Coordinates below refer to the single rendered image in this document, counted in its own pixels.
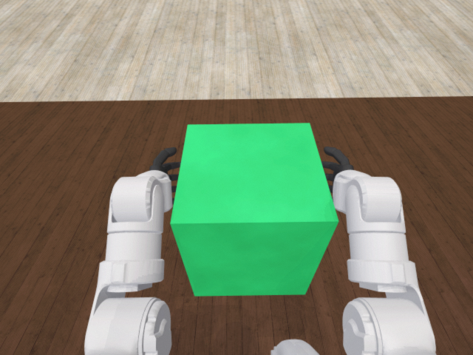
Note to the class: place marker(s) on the robot right upper arm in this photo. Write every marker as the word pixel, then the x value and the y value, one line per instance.
pixel 386 326

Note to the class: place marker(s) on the robot left upper arm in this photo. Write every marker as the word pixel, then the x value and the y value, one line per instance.
pixel 130 326

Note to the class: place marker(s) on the robot right thigh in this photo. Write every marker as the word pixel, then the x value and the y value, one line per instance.
pixel 293 347

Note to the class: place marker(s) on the robot right hand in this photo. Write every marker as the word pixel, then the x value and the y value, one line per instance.
pixel 343 165

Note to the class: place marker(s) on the robot left hand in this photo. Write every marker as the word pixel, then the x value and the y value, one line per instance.
pixel 158 165

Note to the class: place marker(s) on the carton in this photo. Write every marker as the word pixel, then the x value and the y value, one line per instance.
pixel 253 213

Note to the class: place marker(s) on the robot left forearm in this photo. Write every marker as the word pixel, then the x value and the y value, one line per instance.
pixel 135 226

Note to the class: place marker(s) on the robot right forearm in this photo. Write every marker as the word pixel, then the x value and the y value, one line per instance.
pixel 375 221

